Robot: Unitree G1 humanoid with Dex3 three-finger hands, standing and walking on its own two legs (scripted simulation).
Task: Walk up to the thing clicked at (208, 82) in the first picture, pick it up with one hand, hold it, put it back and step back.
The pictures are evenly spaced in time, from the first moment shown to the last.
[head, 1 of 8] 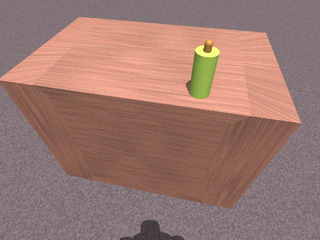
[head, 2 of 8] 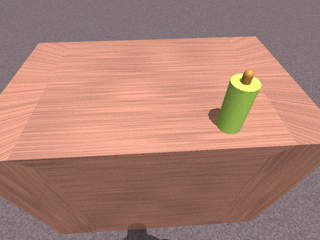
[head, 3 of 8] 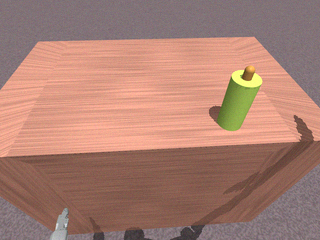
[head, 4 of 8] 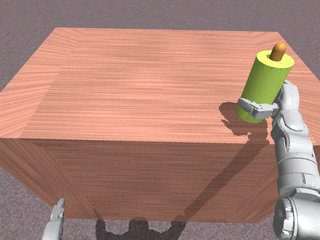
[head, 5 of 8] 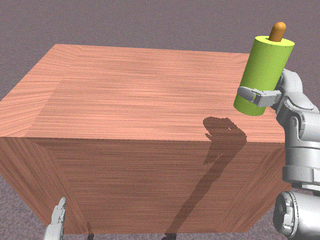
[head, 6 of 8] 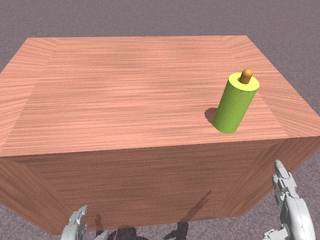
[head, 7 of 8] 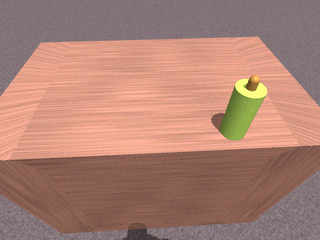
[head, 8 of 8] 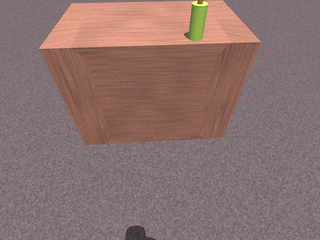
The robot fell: no
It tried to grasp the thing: yes
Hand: right
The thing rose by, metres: 0.23
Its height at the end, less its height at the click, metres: +0.00
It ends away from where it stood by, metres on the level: 0.02
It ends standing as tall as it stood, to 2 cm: yes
